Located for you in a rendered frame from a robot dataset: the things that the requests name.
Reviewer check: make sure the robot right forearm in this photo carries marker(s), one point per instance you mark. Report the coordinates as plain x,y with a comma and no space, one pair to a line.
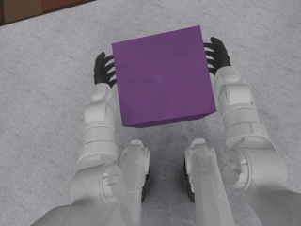
239,113

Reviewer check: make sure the robot left forearm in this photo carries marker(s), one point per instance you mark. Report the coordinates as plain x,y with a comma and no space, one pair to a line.
99,141

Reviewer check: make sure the right robot hand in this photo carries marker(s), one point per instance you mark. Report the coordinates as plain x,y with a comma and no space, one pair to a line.
220,55

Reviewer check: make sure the right robot foot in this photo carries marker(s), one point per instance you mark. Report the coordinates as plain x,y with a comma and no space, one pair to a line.
191,195

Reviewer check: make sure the left robot hand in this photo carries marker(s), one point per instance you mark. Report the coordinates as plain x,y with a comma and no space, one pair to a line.
101,74

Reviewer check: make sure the carton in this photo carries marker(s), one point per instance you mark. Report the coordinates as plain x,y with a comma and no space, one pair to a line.
163,78

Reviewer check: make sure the right robot thigh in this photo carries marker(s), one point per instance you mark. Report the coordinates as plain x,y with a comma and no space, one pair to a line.
212,206

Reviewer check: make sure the right robot upper arm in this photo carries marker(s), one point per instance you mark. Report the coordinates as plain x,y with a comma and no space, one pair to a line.
259,175

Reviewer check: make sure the left robot upper arm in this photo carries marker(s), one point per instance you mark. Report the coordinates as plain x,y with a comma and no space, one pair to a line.
95,193

